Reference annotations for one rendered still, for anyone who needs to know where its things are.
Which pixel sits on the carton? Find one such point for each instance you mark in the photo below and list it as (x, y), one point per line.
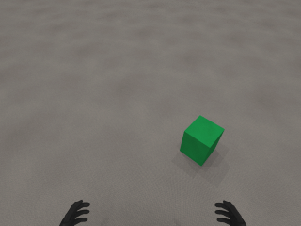
(200, 139)

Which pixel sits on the robot right hand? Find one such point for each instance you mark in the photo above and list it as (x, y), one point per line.
(234, 217)

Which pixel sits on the robot left hand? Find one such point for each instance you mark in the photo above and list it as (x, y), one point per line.
(70, 218)

